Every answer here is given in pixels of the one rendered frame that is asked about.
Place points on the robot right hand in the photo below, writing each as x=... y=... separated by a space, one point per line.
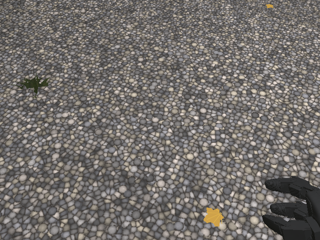
x=306 y=225

